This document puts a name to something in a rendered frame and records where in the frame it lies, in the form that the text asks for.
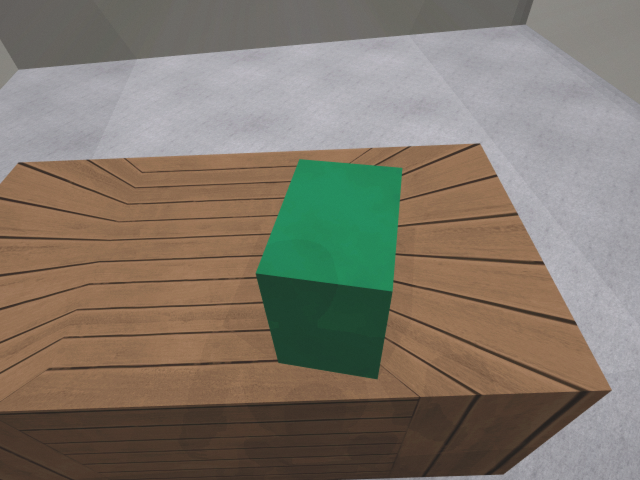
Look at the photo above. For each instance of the pedestal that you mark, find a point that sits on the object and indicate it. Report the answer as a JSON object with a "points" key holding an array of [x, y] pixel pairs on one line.
{"points": [[134, 342]]}

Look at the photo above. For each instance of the carton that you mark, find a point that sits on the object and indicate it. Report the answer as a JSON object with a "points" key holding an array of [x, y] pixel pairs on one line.
{"points": [[326, 274]]}

